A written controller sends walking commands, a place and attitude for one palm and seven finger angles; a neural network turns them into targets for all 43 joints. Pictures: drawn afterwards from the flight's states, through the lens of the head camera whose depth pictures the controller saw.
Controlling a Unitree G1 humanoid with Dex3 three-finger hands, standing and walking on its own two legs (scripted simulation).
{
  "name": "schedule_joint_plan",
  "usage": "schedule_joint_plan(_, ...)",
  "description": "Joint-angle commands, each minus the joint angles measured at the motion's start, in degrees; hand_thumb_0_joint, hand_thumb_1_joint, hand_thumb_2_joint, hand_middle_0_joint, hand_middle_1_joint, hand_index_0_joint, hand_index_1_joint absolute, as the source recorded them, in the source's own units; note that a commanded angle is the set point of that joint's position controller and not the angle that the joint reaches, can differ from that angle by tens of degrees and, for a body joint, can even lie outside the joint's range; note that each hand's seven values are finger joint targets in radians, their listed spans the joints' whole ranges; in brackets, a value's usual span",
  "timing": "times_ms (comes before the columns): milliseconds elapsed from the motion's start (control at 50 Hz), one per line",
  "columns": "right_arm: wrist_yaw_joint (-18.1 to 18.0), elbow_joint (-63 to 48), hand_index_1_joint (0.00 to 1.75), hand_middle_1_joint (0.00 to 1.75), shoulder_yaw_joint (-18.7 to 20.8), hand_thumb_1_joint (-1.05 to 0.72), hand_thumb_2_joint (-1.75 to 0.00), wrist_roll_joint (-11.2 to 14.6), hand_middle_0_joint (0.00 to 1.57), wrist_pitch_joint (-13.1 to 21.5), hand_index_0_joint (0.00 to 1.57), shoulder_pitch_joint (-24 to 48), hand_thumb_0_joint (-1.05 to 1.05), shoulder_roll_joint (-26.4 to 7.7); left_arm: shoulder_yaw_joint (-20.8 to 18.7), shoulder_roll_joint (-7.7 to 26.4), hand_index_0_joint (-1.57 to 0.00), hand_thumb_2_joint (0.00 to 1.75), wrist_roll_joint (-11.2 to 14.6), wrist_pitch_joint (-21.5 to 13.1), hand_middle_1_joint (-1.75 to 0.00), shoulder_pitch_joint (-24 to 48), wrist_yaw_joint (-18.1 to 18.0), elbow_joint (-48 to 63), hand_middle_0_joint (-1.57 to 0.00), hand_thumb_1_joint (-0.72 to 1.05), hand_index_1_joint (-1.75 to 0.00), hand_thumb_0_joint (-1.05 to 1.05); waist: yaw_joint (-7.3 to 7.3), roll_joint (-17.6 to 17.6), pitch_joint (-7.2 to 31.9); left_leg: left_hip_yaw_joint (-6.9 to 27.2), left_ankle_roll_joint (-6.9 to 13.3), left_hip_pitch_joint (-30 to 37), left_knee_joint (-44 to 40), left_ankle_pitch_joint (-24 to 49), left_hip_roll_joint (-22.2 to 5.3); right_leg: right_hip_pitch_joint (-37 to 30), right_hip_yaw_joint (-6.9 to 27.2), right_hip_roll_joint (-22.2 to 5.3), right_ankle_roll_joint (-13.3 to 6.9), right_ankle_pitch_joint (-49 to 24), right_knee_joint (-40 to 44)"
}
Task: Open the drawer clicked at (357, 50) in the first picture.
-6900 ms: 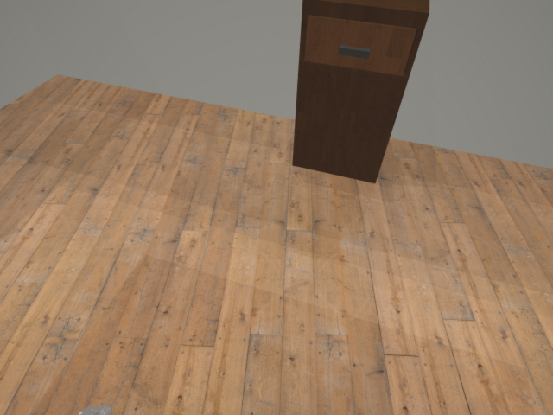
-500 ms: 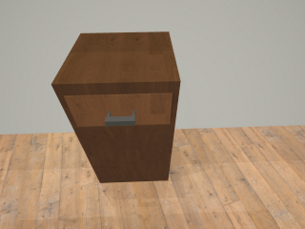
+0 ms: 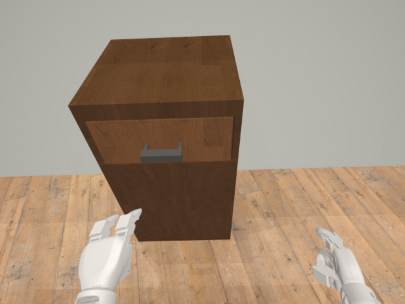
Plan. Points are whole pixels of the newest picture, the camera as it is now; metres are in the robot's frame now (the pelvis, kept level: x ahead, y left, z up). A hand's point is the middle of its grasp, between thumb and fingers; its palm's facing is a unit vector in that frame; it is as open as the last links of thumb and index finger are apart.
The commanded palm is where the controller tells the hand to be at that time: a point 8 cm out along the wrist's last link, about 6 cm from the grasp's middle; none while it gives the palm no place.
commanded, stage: raise the hand with hooked fingers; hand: left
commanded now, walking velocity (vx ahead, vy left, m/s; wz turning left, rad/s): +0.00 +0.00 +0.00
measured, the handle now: (162, 150) +0.54 +0.18 -0.04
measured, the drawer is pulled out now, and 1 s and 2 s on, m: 0.00 0.00 0.00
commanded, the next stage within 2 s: move the hooked fingers above the handle in 1.54 s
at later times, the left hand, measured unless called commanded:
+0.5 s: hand (108, 232) +0.25 +0.22 +0.01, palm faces +0.01 -0.13 -0.99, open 11.2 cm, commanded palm +0.23 +0.23 +0.08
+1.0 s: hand (95, 182) +0.32 +0.25 +0.08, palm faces +0.08 -0.08 -0.99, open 13.6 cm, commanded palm +0.30 +0.25 +0.14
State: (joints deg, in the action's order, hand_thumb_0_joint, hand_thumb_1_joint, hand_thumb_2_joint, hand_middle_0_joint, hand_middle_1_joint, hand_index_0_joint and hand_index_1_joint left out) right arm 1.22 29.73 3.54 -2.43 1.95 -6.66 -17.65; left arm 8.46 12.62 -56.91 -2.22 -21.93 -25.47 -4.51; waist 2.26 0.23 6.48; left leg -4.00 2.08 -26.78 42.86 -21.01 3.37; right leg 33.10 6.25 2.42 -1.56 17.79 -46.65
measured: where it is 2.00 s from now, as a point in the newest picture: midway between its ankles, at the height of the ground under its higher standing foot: outside the picture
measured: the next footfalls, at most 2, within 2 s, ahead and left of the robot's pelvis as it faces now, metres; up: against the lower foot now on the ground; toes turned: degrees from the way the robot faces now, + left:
none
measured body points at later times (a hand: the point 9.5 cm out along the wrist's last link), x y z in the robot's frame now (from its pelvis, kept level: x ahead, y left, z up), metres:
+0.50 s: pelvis +0.05 +0.00 +0.00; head +0.09 -0.03 +0.45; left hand +0.25 +0.22 +0.07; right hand +0.26 -0.18 -0.10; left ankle +0.01 +0.10 -0.71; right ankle +0.06 -0.10 -0.71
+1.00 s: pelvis +0.06 +0.00 +0.02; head +0.07 -0.02 +0.47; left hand +0.31 +0.25 +0.14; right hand +0.28 -0.20 -0.07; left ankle +0.01 +0.10 -0.71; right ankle +0.06 -0.10 -0.71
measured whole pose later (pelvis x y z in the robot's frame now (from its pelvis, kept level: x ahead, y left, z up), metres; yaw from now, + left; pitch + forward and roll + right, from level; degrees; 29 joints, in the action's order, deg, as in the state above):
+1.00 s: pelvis +0.06 +0.00 +0.02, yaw +3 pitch +3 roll +1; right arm -0.6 33.8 0.3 -0.4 -6.7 -5.5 -13.3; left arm 6.4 23.4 -57.0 6.4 -2.2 -10.8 -1.6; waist 4.8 3.0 3.4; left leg 0.4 2.0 -15.2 31.8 -20.0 3.0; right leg 19.7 2.7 2.1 -1.5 17.7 -34.0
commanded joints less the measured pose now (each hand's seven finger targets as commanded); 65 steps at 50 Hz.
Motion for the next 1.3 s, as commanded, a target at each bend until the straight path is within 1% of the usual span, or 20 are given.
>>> schedule_joint_plan(0, 1.58, -11.57, 0.30, 0.30, -0.54, -0.90, -0.90, -0.05, 0.20, -3.79, 0.20, 10.52, 0.00, -1.19, -6.61, 8.92, -0.23, 0.71, -7.54, 1.84, -0.58, -5.24, -5.58, 10.30, -0.23, 0.46, -0.58, 0.00, 6.22, -3.90, 0.86, 3.68, -1.12, -3.93, -5.42, 4.11, 1.06, -5.60, 4.66, 0.07, -4.74, 8.14, 10.53)
schedule_joint_plan(60, 1.42, -10.78, 0.30, 0.30, -0.43, -0.90, -0.90, -1.08, 0.20, -4.38, 0.20, 9.01, 0.00, -0.22, -7.26, 10.45, -0.24, 0.68, -10.41, 1.35, -0.63, 2.92, -8.08, 13.95, -0.24, 0.39, -0.63, 0.00, 4.59, 1.03, 9.44, 4.75, -0.84, -0.78, -1.53, 9.55, 0.55, -4.12, 6.14, 0.50, -4.58, -3.12, 5.93)
schedule_joint_plan(100, 1.34, -10.28, 0.30, 0.30, -0.18, -0.90, -0.90, -2.08, 0.20, -4.39, 0.20, 8.86, 0.00, -0.47, -7.90, 12.45, -0.24, 0.66, -11.49, 0.63, -0.66, 9.09, -9.20, 18.94, -0.24, 0.34, -0.66, 0.00, 2.84, 2.67, 13.35, 6.25, -0.74, 3.62, 2.01, 11.71, 0.32, -0.14, 7.02, 0.38, -4.41, -3.96, 4.54)
schedule_joint_plan(140, 1.18, -9.81, 0.30, 0.30, -0.22, -0.90, -0.90, -2.17, 0.20, -3.96, 0.20, 8.91, 0.00, -0.71, -6.89, 11.81, -0.24, 0.64, -9.58, 0.21, -0.69, 10.11, -8.54, 20.27, -0.24, 0.29, -0.69, 0.00, 1.09, 5.42, 14.39, 6.56, -0.53, 5.56, 3.90, 13.40, 0.32, 1.72, 5.81, 0.43, -4.15, -6.36, 3.67)
schedule_joint_plan(200, 0.87, -8.79, 0.30, 0.30, -0.55, -0.90, -0.90, -2.20, 0.20, -4.00, 0.20, 9.14, 0.00, -1.13, -4.23, 9.62, -0.25, 0.61, -5.96, 1.31, -0.74, 10.49, -5.80, 20.37, -0.25, 0.22, -0.74, 0.00, -1.09, 2.61, 12.07, 7.22, 0.11, 4.61, 3.53, 13.65, -0.16, 0.59, 3.13, 0.56, -3.09, -8.96, 4.09)
schedule_joint_plan(260, 0.67, -8.63, 0.30, 0.30, -1.14, -0.90, -0.90, -1.51, 0.20, -4.53, 0.20, 8.54, 0.00, -0.88, -3.10, 9.20, -0.25, 0.58, -4.04, 3.48, -0.78, 6.60, -1.68, 18.67, -0.25, 0.15, -0.78, 0.00, -0.44, -2.05, 10.34, 6.98, 0.14, 2.66, 0.48, 14.29, -0.58, -5.03, 1.09, 0.59, -2.48, -11.95, 5.41)
schedule_joint_plan(280, 0.50, -8.78, 0.30, 0.30, -1.53, -0.90, -0.90, -1.18, 0.20, -4.60, 0.20, 9.07, 0.00, -0.83, -2.87, 8.61, -0.25, 0.57, -3.50, 4.32, -0.80, 3.77, -0.14, 17.76, -0.25, 0.13, -0.80, 0.00, 0.22, -2.05, 9.41, 6.84, 0.11, 2.54, -0.47, 14.60, -0.54, -6.42, 1.26, 0.73, -2.44, -12.76, 6.11)
schedule_joint_plan(320, 0.28, -8.44, 0.30, 0.30, -2.28, -0.90, -0.90, -0.49, 0.20, -4.63, 0.20, 8.01, 0.00, -0.35, -4.71, 11.01, -0.26, 0.55, -3.00, 4.77, -0.82, 1.78, 2.06, 17.31, -0.26, 0.08, -0.82, 0.00, 1.44, -5.21, 8.63, 6.44, -0.23, 1.37, -2.70, 15.09, -0.71, -10.78, 1.18, 0.22, -2.15, -15.03, 6.84)
schedule_joint_plan(400, 0.09, -7.61, 0.30, 0.30, -2.81, -0.90, -0.90, -0.32, 0.20, -4.20, 0.20, 7.55, 0.00, -0.01, -8.92, 15.12, -0.27, 0.51, -3.97, 3.82, -0.88, 2.01, 2.86, 18.97, -0.27, -0.01, -0.88, 0.00, 3.37, -2.20, 9.65, 5.83, -0.65, 2.02, -4.98, 17.44, -0.76, -15.43, 1.57, -0.39, -2.27, -18.34, 7.12)
schedule_joint_plan(480, -0.02, -6.84, 0.30, 0.30, -1.62, -0.90, -0.90, -0.47, 0.20, -3.86, 0.20, 7.17, 0.00, -0.39, -11.34, 16.13, -0.27, 0.47, -3.91, 3.40, -0.94, 5.30, 1.23, 21.39, -0.27, -0.10, -0.94, 0.00, 3.23, -0.31, 11.29, 5.80, -0.66, 4.01, -5.52, 20.62, -1.00, -16.65, 1.16, -0.49, -2.33, -21.12, 7.40)
schedule_joint_plan(520, -0.17, -6.33, 0.30, 0.30, -1.05, -0.90, -0.90, -0.22, 0.20, -3.86, 0.20, 6.54, 0.00, -0.59, -10.20, 14.90, -0.27, 0.45, -2.98, 3.84, -0.98, 7.73, 0.65, 21.66, -0.27, -0.15, -0.98, 0.00, 2.38, 0.12, 11.99, 5.61, -0.61, 5.12, -5.74, 20.60, -0.97, -16.66, 0.55, -0.94, -2.12, -21.45, 7.79)
schedule_joint_plan(600, -0.83, -5.27, 0.30, 0.30, -0.16, -0.90, -0.90, 0.48, 0.20, -3.90, 0.20, 6.32, 0.00, -1.46, -9.84, 15.71, -0.28, 0.41, -1.60, 5.34, -1.03, 11.60, 1.58, 20.47, -0.28, -0.24, -1.03, 0.00, 1.82, -1.61, 11.83, 5.39, -0.55, 6.39, -7.05, 21.57, -1.12, -17.84, 0.00, -1.22, -1.75, -21.95, 9.01)
schedule_joint_plan(720, -1.64, -4.42, 0.30, 0.30, -0.31, -0.90, -0.90, 1.54, 0.20, -4.52, 0.20, 6.87, 0.00, -1.94, -8.61, 17.15, -0.29, 0.35, -0.49, 7.78, -1.12, 17.20, 6.13, 18.57, -0.29, -0.38, -1.12, 0.00, 2.18, -0.86, 10.00, 4.65, -0.56, 8.58, -10.01, 23.10, -1.05, -20.60, -0.51, -1.56, -1.50, -22.78, 11.57)
schedule_joint_plan(780, -1.90, -4.40, 0.30, 0.30, -0.39, -0.90, -0.90, 1.73, 0.20, -4.90, 0.20, 6.98, 0.00, -2.10, -10.18, 19.46, -0.30, 0.32, -0.68, 8.00, -1.17, 21.02, 8.15, 18.40, -0.30, -0.45, -1.17, 0.00, 2.75, 0.07, 9.85, 4.64, -0.55, 10.45, -11.41, 24.76, -1.33, -21.62, -1.01, -1.34, -1.57, -22.32, 12.82)
schedule_joint_plan(900, -2.18, -3.97, 0.30, 0.30, -1.26, -0.90, -0.90, 2.25, 0.20, -6.12, 0.20, 6.91, 0.00, -1.58, -9.67, 21.24, -0.30, 0.30, -0.53, 8.53, -1.20, 30.85, 11.52, 15.56, -0.30, -0.50, -1.20, 0.00, 2.39, 2.21, 7.97, 4.32, -0.97, 12.58, -14.24, 23.74, -1.29, -22.58, -2.42, -1.35, -1.68, -19.29, 15.31)
schedule_joint_plan(980, -2.70, -3.62, 0.30, 0.30, -1.56, -0.90, -0.90, 2.60, 0.20, -6.58, 0.20, 7.08, 0.00, -1.68, -9.37, 21.86, -0.30, 0.30, 0.20, 8.68, -1.20, 36.69, 14.48, 11.78, -0.30, -0.50, -1.20, 0.00, 1.86, 0.31, 6.49, 4.04, -0.72, 12.84, -15.60, 21.17, -1.21, -22.86, -3.06, -1.25, -1.37, -17.27, 17.42)
schedule_joint_plan(1120, -3.38, -2.84, 0.30, 0.30, -1.93, -0.90, -0.90, 2.63, 0.20, -6.63, 0.20, 6.01, 0.00, -1.71, -9.68, 24.89, -0.30, 0.30, 1.44, 5.39, -1.20, 46.90, 18.73, 9.79, -0.30, -0.50, -1.20, 0.00, 1.36, 1.58, 7.66, 4.24, -0.74, 14.27, -16.77, 21.65, -1.04, -24.51, -4.09, -1.59, -1.40, -17.14, 18.84)
schedule_joint_plan(1180, -2.89, -3.34, 0.30, 0.30, -1.60, -0.90, -0.90, 2.73, 0.20, -6.48, 0.20, 5.16, 0.00, -2.02, -10.83, 24.13, -0.30, 0.30, 2.61, 3.99, -1.20, 40.38, 19.97, 7.19, -0.30, -0.50, -1.20, 0.00, 2.58, 0.83, 8.10, 4.32, -0.81, 13.71, -16.84, 23.83, -0.99, -25.70, -4.10, -1.30, -1.41, -19.14, 18.87)
schedule_joint_plan(1240, -2.43, -3.55, 0.30, 0.30, -1.28, -0.90, -0.90, 2.58, 0.20, -6.65, 0.20, 4.57, 0.00, -2.28, -10.93, 23.60, -0.30, 0.30, 3.33, 2.46, -1.20, 39.11, 20.23, 8.73, -0.30, -0.50, -1.20, 0.00, 2.76, -1.85, 7.56, 4.15, -0.88, 12.52, -17.19, 23.95, -1.21, -25.60, -4.29, -1.53, -1.25, -19.37, 18.71)
schedule_joint_plan(1280, -2.23, -3.68, 0.30, 0.30, -1.02, -0.90, -0.90, 2.54, 0.20, -6.43, 0.20, 4.52, 0.00, -2.60, -12.46, 24.89, -0.30, 0.30, 3.15, 1.27, -1.20, 39.54, 19.44, 10.20, -0.30, -0.50, -1.20, 0.00, 2.96, -0.36, 8.34, 4.43, -0.99, 12.59, -17.13, 24.35, -1.30, -25.50, -4.12, -1.39, -1.40, -19.06, 18.55)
